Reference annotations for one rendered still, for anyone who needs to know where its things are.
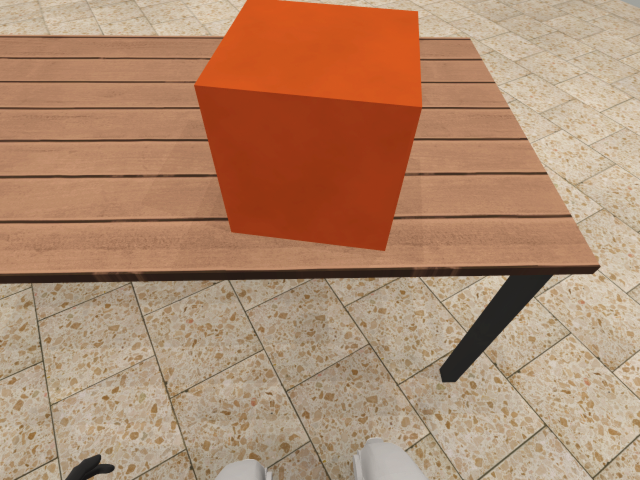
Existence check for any table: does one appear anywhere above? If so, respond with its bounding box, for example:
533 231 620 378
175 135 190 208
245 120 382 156
0 35 601 383

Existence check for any carton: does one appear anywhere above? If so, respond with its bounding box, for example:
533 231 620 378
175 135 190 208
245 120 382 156
194 0 422 251

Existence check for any right robot thigh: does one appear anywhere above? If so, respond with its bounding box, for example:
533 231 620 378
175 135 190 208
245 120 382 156
353 442 429 480

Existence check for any left robot hand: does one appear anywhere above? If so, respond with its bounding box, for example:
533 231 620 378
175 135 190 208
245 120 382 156
65 454 115 480

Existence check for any right robot shin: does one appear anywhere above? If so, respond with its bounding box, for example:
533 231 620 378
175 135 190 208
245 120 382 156
364 437 383 447

